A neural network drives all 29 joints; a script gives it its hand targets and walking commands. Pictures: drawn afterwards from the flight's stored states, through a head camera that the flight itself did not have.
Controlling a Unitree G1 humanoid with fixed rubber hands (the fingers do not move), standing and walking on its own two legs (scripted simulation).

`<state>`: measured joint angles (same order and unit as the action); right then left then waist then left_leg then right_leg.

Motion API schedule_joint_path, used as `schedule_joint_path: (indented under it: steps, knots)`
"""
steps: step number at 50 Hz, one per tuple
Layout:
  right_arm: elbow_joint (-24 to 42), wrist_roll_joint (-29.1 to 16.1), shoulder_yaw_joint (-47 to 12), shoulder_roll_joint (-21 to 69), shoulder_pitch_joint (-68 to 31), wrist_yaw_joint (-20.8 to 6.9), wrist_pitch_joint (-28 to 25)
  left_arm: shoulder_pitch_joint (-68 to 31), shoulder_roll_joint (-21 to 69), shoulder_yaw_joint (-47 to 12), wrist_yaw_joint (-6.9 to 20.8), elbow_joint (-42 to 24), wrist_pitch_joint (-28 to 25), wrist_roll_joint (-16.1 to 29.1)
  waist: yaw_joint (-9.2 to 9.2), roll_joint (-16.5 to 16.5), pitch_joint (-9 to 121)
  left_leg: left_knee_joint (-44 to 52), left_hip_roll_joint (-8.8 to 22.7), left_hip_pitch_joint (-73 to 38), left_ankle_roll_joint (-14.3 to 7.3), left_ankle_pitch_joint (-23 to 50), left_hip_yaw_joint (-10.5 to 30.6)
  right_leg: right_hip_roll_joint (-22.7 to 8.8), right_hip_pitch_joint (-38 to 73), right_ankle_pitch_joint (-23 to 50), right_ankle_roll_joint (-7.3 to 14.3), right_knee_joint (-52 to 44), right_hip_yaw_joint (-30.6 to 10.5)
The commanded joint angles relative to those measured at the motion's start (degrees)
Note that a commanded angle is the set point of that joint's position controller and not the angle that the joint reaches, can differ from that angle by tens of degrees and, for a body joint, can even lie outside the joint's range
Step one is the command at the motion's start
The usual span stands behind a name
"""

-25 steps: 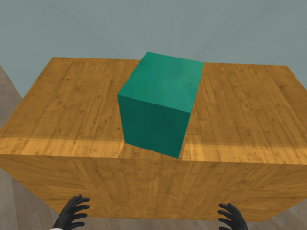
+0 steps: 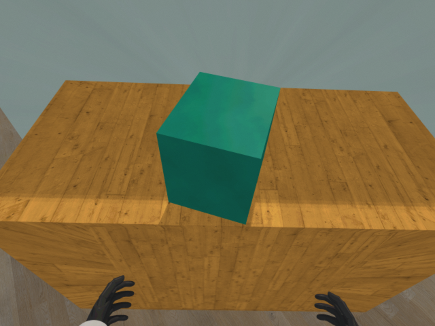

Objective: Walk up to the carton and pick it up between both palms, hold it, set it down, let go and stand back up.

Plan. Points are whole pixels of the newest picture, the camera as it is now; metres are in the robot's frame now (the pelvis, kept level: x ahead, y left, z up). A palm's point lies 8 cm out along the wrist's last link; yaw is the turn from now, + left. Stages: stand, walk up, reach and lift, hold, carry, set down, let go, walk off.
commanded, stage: let go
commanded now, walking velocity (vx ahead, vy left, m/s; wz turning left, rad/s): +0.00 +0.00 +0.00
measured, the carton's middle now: (222, 147) +0.48 +0.01 +0.05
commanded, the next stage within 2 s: stand in 0.16 s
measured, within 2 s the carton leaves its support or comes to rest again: neither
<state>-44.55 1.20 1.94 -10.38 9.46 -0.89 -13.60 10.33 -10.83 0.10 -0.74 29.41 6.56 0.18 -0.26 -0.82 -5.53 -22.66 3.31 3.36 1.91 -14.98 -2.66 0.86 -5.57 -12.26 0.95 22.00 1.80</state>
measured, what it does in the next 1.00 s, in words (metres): shifts its weight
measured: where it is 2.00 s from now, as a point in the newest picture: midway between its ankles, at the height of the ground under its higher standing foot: outside the picture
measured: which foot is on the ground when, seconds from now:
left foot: down 0.00-1.00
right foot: down 0.00-1.00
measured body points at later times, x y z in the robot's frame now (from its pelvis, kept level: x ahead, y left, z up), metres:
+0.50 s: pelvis -0.01 +0.02 -0.01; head -0.04 +0.01 +0.44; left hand +0.05 +0.28 -0.12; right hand +0.07 -0.23 -0.14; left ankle -0.03 +0.13 -0.74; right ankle +0.00 -0.11 -0.74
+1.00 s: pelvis -0.05 +0.03 -0.01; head -0.08 +0.02 +0.44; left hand -0.07 +0.27 -0.15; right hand -0.04 -0.22 -0.15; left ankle -0.03 +0.14 -0.74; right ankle +0.00 -0.11 -0.74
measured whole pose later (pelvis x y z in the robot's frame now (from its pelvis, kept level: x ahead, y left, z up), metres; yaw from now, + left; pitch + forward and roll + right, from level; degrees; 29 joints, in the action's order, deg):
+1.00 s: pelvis -0.05 +0.03 -0.01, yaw +0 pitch -4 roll +0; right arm -53.3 0.3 0.4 -13.2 23.3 -0.3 -0.6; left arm 27.8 -11.3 -0.1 -1.0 51.0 -1.5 -1.3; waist 0.0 0.2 1.1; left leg -28.2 -0.3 11.4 -1.2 -13.4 -3.4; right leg -2.7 -14.0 -10.8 -1.9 28.4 0.1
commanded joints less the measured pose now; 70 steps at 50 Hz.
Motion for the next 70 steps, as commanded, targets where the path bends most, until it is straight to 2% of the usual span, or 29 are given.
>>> schedule_joint_path:
  steps: [1, 3, 8, 9, 10, 11, 13, 15, 19, 27, 34, 42, 50, 59, 65, 70]
  knots:
    - [6.48, 0.02, 1.22, -5.85, -3.50, 0.78, -2.32, -2.87, -7.24, 3.70, 0.45, -7.25, -1.14, -0.52, -0.75, -0.44, 9.34, 1.93, -4.12, 0.36, 0.15, 17.23, -2.59, 0.00, 3.65, 18.42, -1.24, -2.65, -0.75]
    - [7.14, 0.14, 1.54, -6.02, -3.65, 0.78, -2.30, -3.19, -7.13, 3.54, 0.41, -7.68, -0.95, -0.57, -0.60, -0.45, 8.79, 1.83, -4.04, 0.78, 0.14, 16.95, -2.80, 0.08, 3.18, 17.47, -1.11, -2.67, -0.63]
    - [7.46, 0.14, 2.14, -5.85, -3.67, 0.49, -1.25, -3.88, -6.87, 3.03, 0.07, -8.87, -0.37, -0.63, -0.57, 1.91, 6.69, 2.23, -3.59, 1.58, 0.41, 15.08, -2.76, 0.24, 1.56, 12.62, -0.27, -2.82, -0.33]
    - [4.15, -0.22, 2.09, -10.31, 3.54, 1.69, 4.51, 6.66, -8.48, 4.66, -0.39, -0.57, -5.35, -2.04, -2.38, 9.27, 11.02, -1.87, 1.41, 6.56, -2.21, 19.64, 2.45, -5.01, -0.18, 14.77, 0.52, 1.82, -3.59]
    - [5.49, -0.72, 2.03, -9.90, 4.35, 1.69, 6.61, 8.76, -9.99, 4.54, -0.18, 0.68, -6.99, -1.37, -1.20, 8.17, 9.68, -1.07, 2.68, 6.73, -2.97, 15.20, 3.37, -6.40, -0.22, 13.14, 0.68, 1.19, -4.78]
    - [5.95, -0.91, 1.98, -9.48, 4.66, 1.56, 7.57, 7.43, -10.41, 4.64, 0.03, 1.28, -8.14, -1.33, -0.31, 6.28, 8.66, -0.61, 3.23, 6.94, -3.40, 13.99, 4.21, -6.84, -1.10, 13.50, 0.73, 1.11, -5.24]
    - [6.03, -0.89, 1.97, -9.49, 5.74, 1.26, 8.51, 5.81, -10.06, 4.69, 0.46, 1.72, -9.76, -1.91, 0.22, 3.63, 10.45, -0.73, 3.63, 5.36, -3.71, 14.68, 4.65, -7.19, -1.72, 15.55, 0.77, 1.73, -5.48]
    - [5.63, -0.74, 1.93, -9.73, 6.13, 0.95, 8.94, 5.96, -9.51, 4.39, 0.67, 2.61, -10.40, -1.91, 0.27, 0.99, 8.29, -0.40, 3.49, 5.75, -3.64, 12.46, 4.67, -6.90, -4.23, 14.53, 0.59, 1.21, -5.23]
    - [4.80, -0.42, 2.09, -10.06, 7.39, 0.41, 9.54, 7.64, -9.45, 4.11, 0.75, 4.54, -10.65, -1.74, 0.28, -0.99, 3.81, 0.26, 3.30, 8.51, -3.73, 9.32, 4.66, -6.87, -5.57, 13.35, 0.62, 1.03, -5.27]
    - [1.54, -0.47, 1.85, -10.86, 10.62, 0.32, 10.06, 12.82, -10.18, 3.34, 0.29, 8.63, -10.52, -1.08, 0.04, -0.49, 2.88, 2.10, 2.89, 9.85, -3.61, 3.99, 5.45, -6.83, -5.60, 7.41, 0.16, 0.40, -5.56]
    - [-1.54, -0.69, 1.21, -11.13, 12.97, 0.60, 10.68, 16.82, -10.19, 2.68, -0.27, 12.67, -9.87, -1.26, -0.07, 1.11, 0.13, 5.28, 2.91, 13.65, -3.72, -5.60, 6.73, -6.34, -6.39, -0.09, -0.57, 0.21, -5.75]
    - [-3.83, -0.95, 0.73, -11.49, 14.05, 0.91, 11.50, 20.13, -9.04, 2.04, -0.60, 16.53, -9.38, -1.54, -0.11, 3.36, -3.66, 8.61, 3.28, 19.05, -3.66, -16.04, 8.57, -5.42, -7.98, -4.99, -1.20, 1.37, -5.19]
    - [-5.81, -0.99, 0.54, -11.22, 15.35, 1.14, 12.09, 21.68, -8.00, 1.75, -0.84, 19.16, -9.10, -1.44, 0.18, 1.60, -4.30, 7.67, 2.84, 19.32, -3.52, -17.56, 8.24, -5.25, -10.89, -7.96, -1.40, 0.92, -5.88]
    - [-7.78, -0.64, 0.15, -9.49, 17.29, 1.36, 12.54, 21.09, -8.25, 1.87, -1.10, 20.67, -8.70, -1.16, 0.87, -2.19, -2.90, 3.18, 1.43, 15.50, -3.11, -13.54, 6.22, -6.12, -15.41, -12.84, -0.97, -1.62, -8.15]
    - [-8.47, -0.55, 0.03, -8.75, 18.12, 1.57, 12.56, 20.63, -8.15, 2.07, -1.18, 21.33, -8.33, -0.99, 0.79, -2.36, -2.60, 2.42, 1.34, 15.02, -2.94, -12.61, 6.20, -6.14, -16.41, -14.01, -0.69, -2.09, -8.83]
    - [-9.14, -0.59, -0.17, -8.38, 18.06, 1.81, 12.37, 20.46, -7.83, 2.09, -1.23, 21.75, -8.19, -1.00, 0.29, -0.27, -1.84, 2.93, 1.62, 15.63, -2.77, -11.67, 6.45, -5.86, -14.59, -11.10, -0.76, -1.01, -8.36]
